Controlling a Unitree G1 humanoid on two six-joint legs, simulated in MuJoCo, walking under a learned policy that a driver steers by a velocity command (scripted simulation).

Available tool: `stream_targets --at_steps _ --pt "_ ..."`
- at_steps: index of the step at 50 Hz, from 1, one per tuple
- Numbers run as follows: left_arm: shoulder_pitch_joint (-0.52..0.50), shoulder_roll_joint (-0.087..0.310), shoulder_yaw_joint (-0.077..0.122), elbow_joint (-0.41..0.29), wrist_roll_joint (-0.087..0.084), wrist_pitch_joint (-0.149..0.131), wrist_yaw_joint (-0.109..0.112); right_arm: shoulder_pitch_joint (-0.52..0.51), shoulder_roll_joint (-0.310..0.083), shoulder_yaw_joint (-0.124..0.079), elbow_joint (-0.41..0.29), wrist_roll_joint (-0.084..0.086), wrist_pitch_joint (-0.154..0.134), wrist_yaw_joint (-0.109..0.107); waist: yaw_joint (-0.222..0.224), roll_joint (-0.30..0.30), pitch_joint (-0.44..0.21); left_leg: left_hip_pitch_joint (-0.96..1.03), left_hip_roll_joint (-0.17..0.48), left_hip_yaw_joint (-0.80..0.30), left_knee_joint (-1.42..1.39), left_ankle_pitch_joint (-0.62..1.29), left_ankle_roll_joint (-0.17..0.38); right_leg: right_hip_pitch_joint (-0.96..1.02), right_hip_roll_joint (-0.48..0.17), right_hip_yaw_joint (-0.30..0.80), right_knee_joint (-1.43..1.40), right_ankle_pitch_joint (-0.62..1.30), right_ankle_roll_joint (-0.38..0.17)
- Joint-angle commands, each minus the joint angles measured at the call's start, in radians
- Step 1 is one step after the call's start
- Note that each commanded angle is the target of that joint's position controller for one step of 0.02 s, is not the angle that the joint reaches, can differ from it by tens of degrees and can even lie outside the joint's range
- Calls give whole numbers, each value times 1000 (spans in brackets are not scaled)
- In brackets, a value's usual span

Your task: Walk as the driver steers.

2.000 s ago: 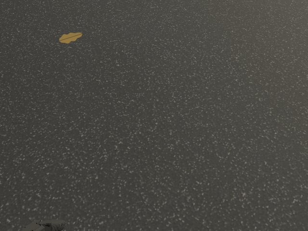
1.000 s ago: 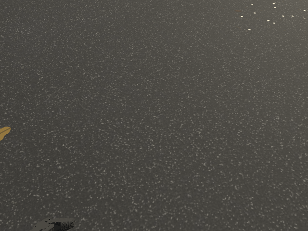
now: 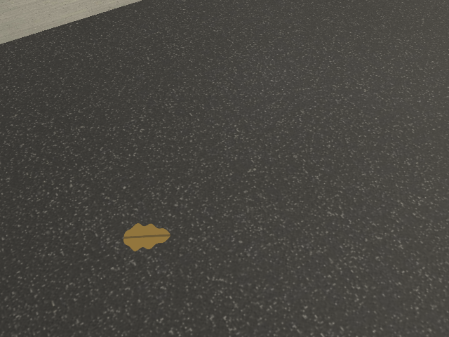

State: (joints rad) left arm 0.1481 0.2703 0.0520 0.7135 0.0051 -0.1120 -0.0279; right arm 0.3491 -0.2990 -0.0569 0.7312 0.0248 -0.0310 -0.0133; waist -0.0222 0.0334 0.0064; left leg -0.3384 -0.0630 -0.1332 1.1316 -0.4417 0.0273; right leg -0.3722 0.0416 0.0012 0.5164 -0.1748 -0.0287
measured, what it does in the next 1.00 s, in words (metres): walks ahead: left foot, then right foot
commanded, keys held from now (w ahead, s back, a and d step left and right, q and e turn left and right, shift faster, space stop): w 0.76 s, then w+e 0.24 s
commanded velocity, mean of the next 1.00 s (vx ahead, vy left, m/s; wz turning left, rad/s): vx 0.50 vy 0.00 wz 0.02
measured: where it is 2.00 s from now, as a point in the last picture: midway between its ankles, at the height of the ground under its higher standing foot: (250, 190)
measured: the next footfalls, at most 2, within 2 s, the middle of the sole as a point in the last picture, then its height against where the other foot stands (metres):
left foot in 0.40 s outside the picture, level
right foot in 0.92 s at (257, 281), level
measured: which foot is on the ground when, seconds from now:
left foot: up 0.00-0.38, down 0.40-0.94, up 0.96-1.00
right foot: down 0.00-0.40, up 0.42-0.90, down 0.92-1.00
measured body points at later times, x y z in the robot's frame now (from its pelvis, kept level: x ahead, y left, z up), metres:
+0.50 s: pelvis +0.26 +0.06 +0.00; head +0.29 +0.07 +0.45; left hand +0.28 +0.34 -0.13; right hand +0.46 -0.19 -0.08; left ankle +0.32 +0.15 -0.73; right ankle +0.14 -0.09 -0.65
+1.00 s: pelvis +0.54 +0.02 -0.01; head +0.57 +0.01 +0.44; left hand +0.73 +0.27 -0.10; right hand +0.56 -0.27 -0.14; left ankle +0.37 +0.16 -0.66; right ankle +0.62 -0.07 -0.73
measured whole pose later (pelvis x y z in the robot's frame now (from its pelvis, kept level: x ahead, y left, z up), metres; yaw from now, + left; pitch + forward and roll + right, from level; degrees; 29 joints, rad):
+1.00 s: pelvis +0.54 +0.02 -0.01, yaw -3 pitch +2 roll +1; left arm 0.10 0.29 0.04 0.73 -0.02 -0.07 -0.05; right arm 0.34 -0.30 -0.05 0.84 0.01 -0.07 0.00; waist -0.03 0.01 0.04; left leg -0.22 0.00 -0.01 1.02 -0.45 0.00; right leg -0.45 0.05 -0.01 0.57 -0.15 -0.08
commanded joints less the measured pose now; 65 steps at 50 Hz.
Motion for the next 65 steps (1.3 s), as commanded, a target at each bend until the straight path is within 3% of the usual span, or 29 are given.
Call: stream_targets --at_steps 1,3,8,11,15,17,19,20,21,22,23,24,26,30,35,41,44,45,46,47,48,49,50,51,52,54,56,61,65 --pt "100 103 26 -14 9 4 7 -91 -106 -28 -113 -14 -28 4 56 -113 -6 -375 123 -8 39 104 -6 323 -287 391 -279 -61 -171" --pt "102 96 23 0 1 0 7 -72 -69 -20 -105 -10 -26 12 35 -143 -14 -325 141 28 -36 120 -13 278 -259 319 -312 34 -180" --pt "137 164 38 39 -15 6 15 -203 -20 7 -138 -20 -35 23 64 -112 12 -311 159 81 -327 307 -33 251 -250 185 -371 160 -192" --pt "178 182 38 65 -24 16 16 -292 -18 11 -151 -12 -44 33 96 -111 25 -239 133 111 -481 432 -37 244 -233 119 -365 188 -170" --pt "236 197 40 104 -33 34 17 -375 -38 5 -183 -3 -50 48 108 -117 48 -216 113 117 -577 414 -9 324 -281 127 -329 208 -151" --pt "232 214 45 115 -35 46 22 -350 -60 -4 -181 -5 -53 53 74 -125 35 -149 96 131 -619 362 20 362 -297 123 -274 307 -131" --pt "220 199 36 114 -33 53 28 -144 -123 -40 -118 -16 -51 42 -37 -100 -93 169 60 164 -667 370 70 310 -228 47 -24 541 -87" --pt "210 149 13 86 -8 49 31 40 -195 -62 -86 -27 -46 30 -112 -3 -239 459 232 -24 -634 393 135 124 -176 1 272 330 -46" --pt "319 37 -22 62 -6 29 27 85 -277 -76 -69 -29 -39 31 -54 268 -350 741 448 -476 -735 199 290 -255 -6 -12 610 -313 16" --pt "266 138 1 75 -25 12 21 91 -180 -53 -69 -16 -38 33 -93 179 -327 712 440 -568 -812 50 286 -376 -44 102 732 -400 10" --pt "180 182 15 46 -45 2 15 25 -147 -38 -72 -14 -42 34 -81 131 -184 596 406 -434 -832 81 249 -433 -91 90 745 -315 -2" --pt "133 171 12 39 -39 0 18 -34 -126 -30 -77 -20 -43 35 -55 64 -116 474 362 -327 -850 177 229 -406 -130 67 708 -228 0" --pt "129 150 16 41 -17 11 18 -107 -84 -17 -80 -34 -50 41 6 55 -49 295 304 -206 -907 344 215 -312 -174 71 620 -133 16" --pt "105 95 5 35 -8 43 22 -108 -106 -27 -45 -23 -71 37 38 37 -9 183 284 -88 -987 463 234 -282 -183 56 489 -36 52" --pt "-70 66 -10 -7 -9 33 8 -43 -139 -34 5 -17 -63 21 -16 17 38 181 238 33 -1009 474 188 -254 -152 31 174 243 53" --pt "-205 83 -12 -59 -24 24 -23 45 -166 -42 76 -10 -42 13 -54 21 62 363 311 57 -952 488 159 -273 -117 21 26 214 2" --pt "-145 115 2 -58 -22 27 -33 26 -179 -48 88 -14 -27 3 -5 45 9 439 319 108 -827 784 118 -159 -64 -20 9 88 -50" --pt "-38 142 20 -30 -18 29 -29 7 -179 -47 83 -15 -19 -2 55 42 -60 424 287 154 -686 951 93 -4 -23 -55 -12 95 -76" --pt "109 196 48 9 -19 32 -20 13 -160 -38 67 -26 -15 -12 111 14 -158 316 244 204 -478 936 55 232 -34 -13 -2 130 -108" --pt "234 306 78 18 -13 39 -11 106 -80 -7 27 -47 -33 -7 102 -170 -306 -75 136 239 -97 581 -16 647 -270 384 21 107 -259" --pt "266 271 70 31 -38 43 -14 107 -41 10 37 -46 -59 4 107 -276 -390 -327 -4 119 128 -92 -50 793 -386 781 -171 -93 -361" --pt "235 214 50 21 -33 43 -13 17 -134 -13 11 -10 -85 19 130 -203 -289 -439 60 21 196 -75 -27 731 -364 721 -217 -201 -311" --pt "174 191 44 5 -21 42 -8 -74 -141 -13 -18 9 -100 22 119 -140 -170 -457 101 38 165 5 -9 591 -325 594 -229 -158 -278" --pt "124 172 38 -5 -13 41 -7 -111 -133 -12 -27 -6 -105 18 87 -66 -84 -427 134 48 83 65 -8 442 -288 500 -251 -63 -261" --pt "87 145 30 -16 -6 38 -3 -110 -137 -20 -26 -27 -101 11 51 -66 -58 -357 164 42 1 110 -14 338 -257 438 -269 33 -246" --pt "60 138 30 -32 -3 40 2 -87 -114 -20 -28 -41 -83 9 11 -97 -43 -278 168 47 -71 137 -37 232 -221 390 -306 126 -254" --pt "76 159 38 -30 -10 37 13 -106 -93 -16 -38 -42 -69 5 6 -98 -27 -271 159 65 -155 189 -66 167 -204 337 -326 181 -263" --pt "157 189 52 -6 -25 46 38 -302 -48 1 -91 -36 -75 12 72 -101 11 -189 101 73 -502 503 -93 92 -133 258 -315 127 -196" --pt "226 185 54 15 -35 62 45 -389 -73 -5 -120 -18 -88 28 97 -109 9 -140 69 46 -621 515 -84 166 -162 340 -245 62 -178"
Keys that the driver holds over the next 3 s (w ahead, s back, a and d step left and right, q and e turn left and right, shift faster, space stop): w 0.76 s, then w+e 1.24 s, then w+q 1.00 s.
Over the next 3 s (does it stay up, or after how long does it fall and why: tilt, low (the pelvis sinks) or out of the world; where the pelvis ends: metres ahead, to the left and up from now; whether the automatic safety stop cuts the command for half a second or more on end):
stays up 1.55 -0.44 -0.01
